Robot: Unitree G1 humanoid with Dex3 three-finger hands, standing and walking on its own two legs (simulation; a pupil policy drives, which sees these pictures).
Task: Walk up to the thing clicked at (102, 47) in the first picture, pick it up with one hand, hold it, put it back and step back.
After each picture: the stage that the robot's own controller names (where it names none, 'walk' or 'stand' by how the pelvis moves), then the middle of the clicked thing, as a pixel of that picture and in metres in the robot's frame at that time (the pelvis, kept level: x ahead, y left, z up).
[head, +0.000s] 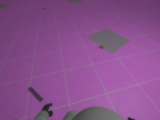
stand; (102, 46) +1.55 -0.30 -0.72
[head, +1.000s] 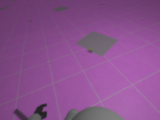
walk; (91, 50) +1.43 +0.07 -0.69
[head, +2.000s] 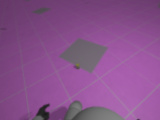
walk; (77, 66) +0.89 +0.29 -0.71
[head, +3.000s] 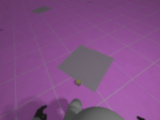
walk; (78, 83) +0.55 +0.22 -0.71
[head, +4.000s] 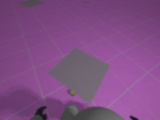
walk; (73, 93) +0.38 +0.17 -0.70
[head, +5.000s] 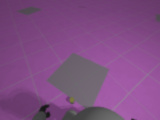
stand; (72, 100) +0.31 +0.19 -0.71
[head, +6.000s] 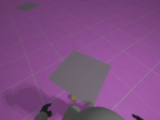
stand; (74, 98) +0.29 +0.19 -0.72
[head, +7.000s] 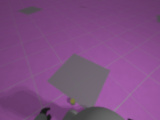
stand; (72, 101) +0.30 +0.17 -0.72
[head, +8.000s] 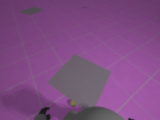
stand; (73, 103) +0.28 +0.17 -0.72
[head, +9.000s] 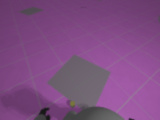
stand; (72, 104) +0.27 +0.18 -0.72
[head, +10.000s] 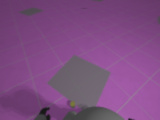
stand; (72, 104) +0.28 +0.17 -0.72
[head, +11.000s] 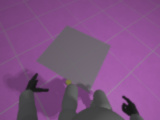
go down; (68, 83) +0.31 +0.19 -0.55
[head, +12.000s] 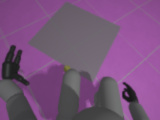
go down; (67, 70) +0.35 +0.23 -0.32
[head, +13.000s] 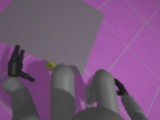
close in; (51, 66) +0.32 +0.26 -0.25
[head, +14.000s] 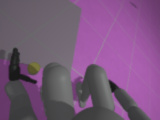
close; (33, 69) +0.31 +0.27 -0.20
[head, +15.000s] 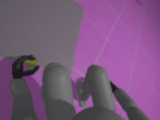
lift; (32, 65) +0.32 +0.29 -0.20
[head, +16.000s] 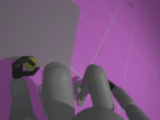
lift; (31, 66) +0.31 +0.28 -0.21
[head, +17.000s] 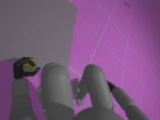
lift; (30, 67) +0.31 +0.28 -0.21
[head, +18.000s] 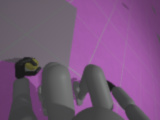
lift; (31, 67) +0.31 +0.27 -0.21
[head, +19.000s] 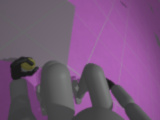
lift; (28, 67) +0.32 +0.28 -0.21
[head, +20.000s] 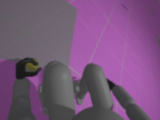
lift; (31, 68) +0.31 +0.27 -0.21
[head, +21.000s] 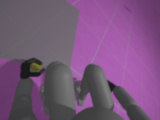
close; (35, 68) +0.31 +0.26 -0.21
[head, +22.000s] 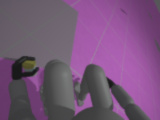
lift; (30, 67) +0.31 +0.28 -0.20
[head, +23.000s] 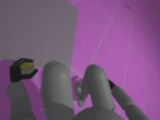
lift; (29, 69) +0.30 +0.29 -0.20
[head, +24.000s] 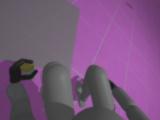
lift; (29, 70) +0.29 +0.30 -0.19
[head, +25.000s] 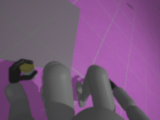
lift; (29, 70) +0.28 +0.30 -0.19
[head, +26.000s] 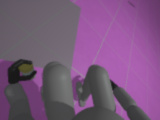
lift; (28, 71) +0.28 +0.30 -0.19
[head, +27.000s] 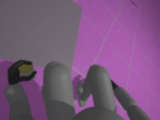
lift; (28, 71) +0.28 +0.30 -0.20
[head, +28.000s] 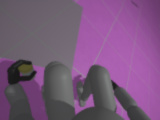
lift; (28, 71) +0.27 +0.31 -0.20
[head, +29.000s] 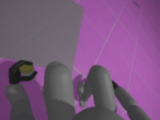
lift; (28, 71) +0.27 +0.31 -0.20
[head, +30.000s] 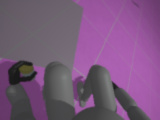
lift; (28, 72) +0.27 +0.31 -0.20
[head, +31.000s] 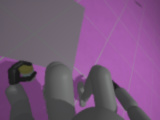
lift; (28, 72) +0.27 +0.31 -0.20
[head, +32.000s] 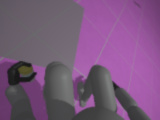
lift; (27, 73) +0.26 +0.31 -0.20
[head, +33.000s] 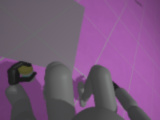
lift; (27, 73) +0.26 +0.31 -0.20
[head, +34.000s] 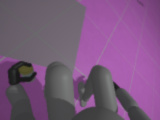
lift; (28, 73) +0.26 +0.31 -0.20
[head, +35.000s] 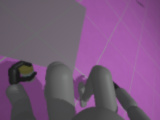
lift; (28, 72) +0.26 +0.31 -0.20
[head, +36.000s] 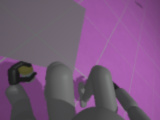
lift; (27, 73) +0.26 +0.32 -0.20
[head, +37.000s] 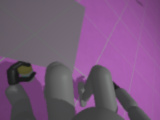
lift; (27, 73) +0.26 +0.32 -0.20
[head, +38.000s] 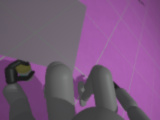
lift; (25, 72) +0.26 +0.32 -0.20
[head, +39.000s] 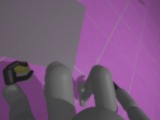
lift; (24, 72) +0.26 +0.33 -0.20
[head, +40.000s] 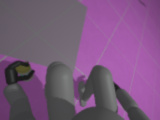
lift; (25, 72) +0.26 +0.33 -0.21
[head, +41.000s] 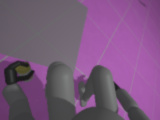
lift; (25, 72) +0.26 +0.33 -0.20
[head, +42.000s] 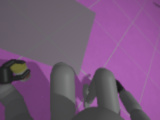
lift; (22, 71) +0.24 +0.38 -0.16
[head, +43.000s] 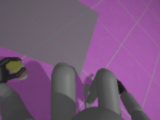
lift; (18, 70) +0.24 +0.41 -0.15
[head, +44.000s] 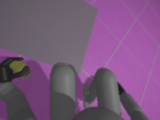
lift; (21, 69) +0.26 +0.39 -0.17
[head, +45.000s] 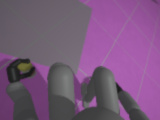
lift; (27, 69) +0.28 +0.34 -0.19
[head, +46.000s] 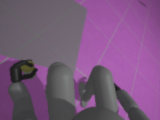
lift; (29, 70) +0.28 +0.32 -0.20
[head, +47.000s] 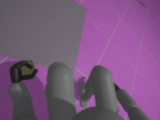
lift; (29, 71) +0.27 +0.32 -0.20
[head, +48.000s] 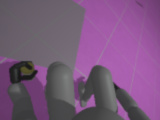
lift; (28, 72) +0.27 +0.31 -0.20
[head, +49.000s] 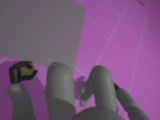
lift; (28, 72) +0.27 +0.31 -0.20
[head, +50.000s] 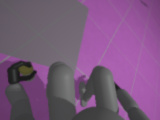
lift; (27, 72) +0.26 +0.32 -0.21
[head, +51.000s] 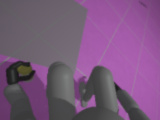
lift; (26, 73) +0.26 +0.33 -0.20
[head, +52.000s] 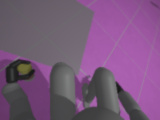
lift; (27, 72) +0.25 +0.35 -0.18
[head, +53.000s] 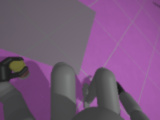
lift; (20, 70) +0.25 +0.39 -0.18
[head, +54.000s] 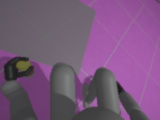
lift; (26, 69) +0.27 +0.37 -0.18
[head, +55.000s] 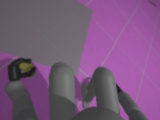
lift; (28, 69) +0.27 +0.34 -0.19
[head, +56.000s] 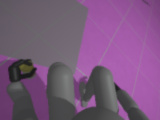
lift; (28, 70) +0.28 +0.33 -0.21
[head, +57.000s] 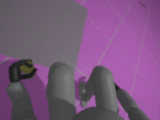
lift; (28, 70) +0.27 +0.32 -0.20
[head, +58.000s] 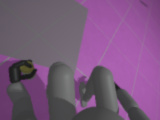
lift; (28, 71) +0.27 +0.32 -0.20
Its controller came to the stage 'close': yes
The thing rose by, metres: 0.09
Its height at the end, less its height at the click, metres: +0.01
